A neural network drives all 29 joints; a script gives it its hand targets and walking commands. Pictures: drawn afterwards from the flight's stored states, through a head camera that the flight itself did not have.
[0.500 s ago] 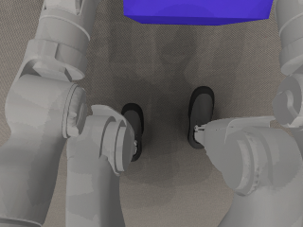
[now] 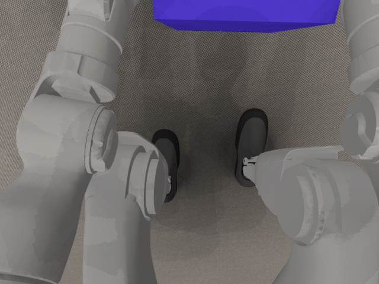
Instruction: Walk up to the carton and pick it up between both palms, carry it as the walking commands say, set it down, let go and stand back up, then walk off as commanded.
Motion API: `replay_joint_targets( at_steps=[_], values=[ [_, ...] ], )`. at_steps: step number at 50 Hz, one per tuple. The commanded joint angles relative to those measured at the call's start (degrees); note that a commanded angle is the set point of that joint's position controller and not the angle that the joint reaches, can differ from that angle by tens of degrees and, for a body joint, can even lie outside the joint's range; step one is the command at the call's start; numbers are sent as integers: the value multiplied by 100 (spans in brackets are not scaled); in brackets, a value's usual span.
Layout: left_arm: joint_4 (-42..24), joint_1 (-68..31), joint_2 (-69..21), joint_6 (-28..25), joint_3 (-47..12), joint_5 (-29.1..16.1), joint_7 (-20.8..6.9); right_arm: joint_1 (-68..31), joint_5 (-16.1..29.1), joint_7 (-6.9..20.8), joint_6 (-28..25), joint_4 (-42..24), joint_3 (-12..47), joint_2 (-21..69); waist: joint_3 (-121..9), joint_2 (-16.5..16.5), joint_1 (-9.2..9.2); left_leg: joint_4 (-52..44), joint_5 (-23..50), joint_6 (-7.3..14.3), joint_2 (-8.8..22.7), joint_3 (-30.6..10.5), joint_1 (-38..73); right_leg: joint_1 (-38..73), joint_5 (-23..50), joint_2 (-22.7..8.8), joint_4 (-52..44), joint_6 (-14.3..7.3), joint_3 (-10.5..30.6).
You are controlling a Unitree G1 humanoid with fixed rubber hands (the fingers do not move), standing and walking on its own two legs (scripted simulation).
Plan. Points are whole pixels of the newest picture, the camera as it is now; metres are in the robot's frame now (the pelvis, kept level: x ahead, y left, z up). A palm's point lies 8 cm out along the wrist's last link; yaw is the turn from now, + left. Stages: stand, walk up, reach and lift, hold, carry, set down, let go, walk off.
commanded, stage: reach and lift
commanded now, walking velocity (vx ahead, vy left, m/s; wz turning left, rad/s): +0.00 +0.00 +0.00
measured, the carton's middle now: out of the picture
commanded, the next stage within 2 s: none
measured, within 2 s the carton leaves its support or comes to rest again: leaves its support in 0.40 s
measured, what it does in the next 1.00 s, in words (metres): stands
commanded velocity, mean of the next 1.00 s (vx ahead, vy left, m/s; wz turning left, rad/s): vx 0.00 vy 0.00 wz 0.00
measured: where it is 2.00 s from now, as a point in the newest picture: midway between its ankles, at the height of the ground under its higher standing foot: (205, 168)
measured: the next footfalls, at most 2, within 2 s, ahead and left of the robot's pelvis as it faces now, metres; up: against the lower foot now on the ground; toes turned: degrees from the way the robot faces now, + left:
none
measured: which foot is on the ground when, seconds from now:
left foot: down 0.00-1.00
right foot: down 0.00-1.00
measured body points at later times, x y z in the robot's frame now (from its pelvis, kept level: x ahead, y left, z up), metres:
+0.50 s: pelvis +0.00 +0.00 +0.00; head +0.39 -0.02 +0.20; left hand +0.58 +0.10 -0.20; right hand +0.59 -0.20 -0.19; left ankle +0.10 +0.11 -0.34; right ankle +0.15 -0.12 -0.34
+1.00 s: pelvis -0.01 +0.00 +0.00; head +0.36 -0.03 +0.24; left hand +0.58 +0.09 -0.14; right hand +0.58 -0.20 -0.14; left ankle +0.10 +0.11 -0.34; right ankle +0.15 -0.12 -0.34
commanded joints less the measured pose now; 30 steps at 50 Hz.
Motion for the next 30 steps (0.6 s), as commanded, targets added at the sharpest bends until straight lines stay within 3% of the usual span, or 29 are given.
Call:
replay_joint_targets(
  at_steps=[1,8,13,14,15,17,20,21,23,27,30],
  values=[
    [-1344,-3445,-5036,85,-1129,200,-1632,-3256,99,1786,312,-1310,1475,5350,-7524,-72,-156,-635,1686,-123,-602,-347,2190,5059,1787,588,299,81,-79],
    [-1688,-3612,-5249,125,-1373,-22,-1661,-3373,219,1843,347,-1714,1647,5454,-8114,-22,-245,-625,2000,-100,-628,-394,2594,5233,2046,600,310,45,-104],
    [-2730,-4103,-5278,143,-1660,-273,-1470,-3670,479,1731,448,-2505,1888,5519,-10084,71,-271,-636,2670,-145,-710,-368,3662,6027,2651,633,311,74,-183],
    [-2838,-4177,-5343,173,-1745,-338,-1431,-3760,502,1692,456,-2709,1970,5466,-10504,55,-343,-600,2811,-154,-713,-383,3805,6276,2843,635,309,59,-194],
    [-2990,-4234,-5316,171,-1705,-348,-1386,-3863,578,1669,487,-2874,2055,5555,-10928,-2,-262,-570,2958,-148,-726,-345,3934,6548,2998,654,299,79,-142],
    [-3350,-4426,-5367,220,-1874,-479,-1329,-3962,639,1614,548,-3213,2134,5595,-11670,-20,-305,-549,3173,-165,-765,-314,4158,6876,3268,679,312,84,-148],
    [-3765,-4674,-5321,273,-2029,-495,-1219,-3824,669,1568,701,-3198,2126,5770,-12379,52,-331,-592,3313,-177,-786,-279,4392,7103,3475,704,313,83,-152],
    [-3974,-4795,-5383,299,-2130,-565,-1200,-3684,607,1549,774,-3145,2058,5818,-12577,114,-463,-620,3347,-214,-780,-270,4495,7168,3522,699,290,79,-176],
    [-3951,-4941,-5423,347,-2099,-573,-1197,-3471,513,1544,881,-2861,1933,5926,-12389,217,-519,-671,3142,-227,-774,-242,4351,7063,3331,704,223,50,-129],
    [-4505,-5422,-5601,420,-2333,-719,-1162,-3422,402,1498,1022,-3056,1803,6106,-13152,414,-690,-727,3306,-291,-787,-224,4792,7141,3391,767,153,12,-189],
    [-4699,-5601,-5601,489,-2216,-644,-1127,-3522,390,1459,1097,-3181,1777,6213,-13452,363,-614,-796,3198,-263,-833,-176,4816,7404,3372,822,49,5,-173]
  ],
)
